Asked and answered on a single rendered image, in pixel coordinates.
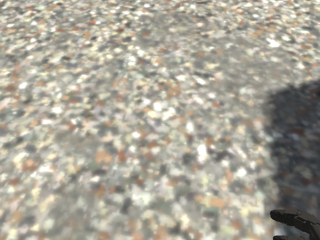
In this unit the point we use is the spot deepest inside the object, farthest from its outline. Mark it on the right robot hand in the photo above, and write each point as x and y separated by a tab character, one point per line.
300	220

